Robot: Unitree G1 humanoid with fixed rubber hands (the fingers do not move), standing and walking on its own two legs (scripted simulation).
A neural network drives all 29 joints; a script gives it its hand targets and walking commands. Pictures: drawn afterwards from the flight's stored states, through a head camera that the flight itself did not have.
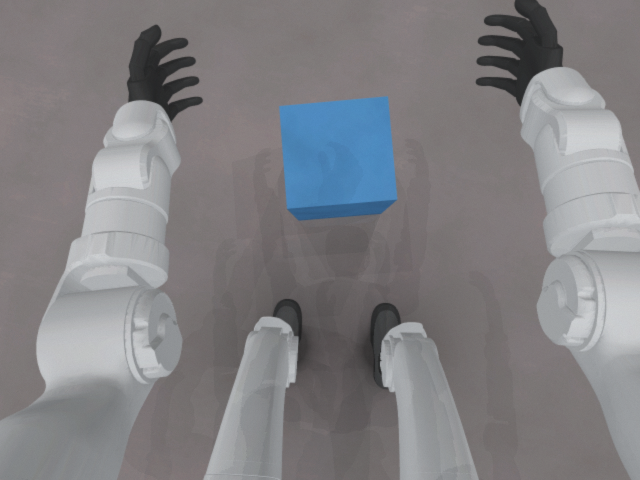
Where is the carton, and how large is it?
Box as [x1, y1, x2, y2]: [279, 96, 396, 220]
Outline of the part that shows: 387,96 279,106 287,208 298,220 380,213 396,199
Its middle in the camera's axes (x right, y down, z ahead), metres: +0.03 -0.15 +0.86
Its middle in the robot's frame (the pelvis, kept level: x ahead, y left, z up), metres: +0.55 +0.02 -0.53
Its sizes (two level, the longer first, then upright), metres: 0.210 0.200 0.250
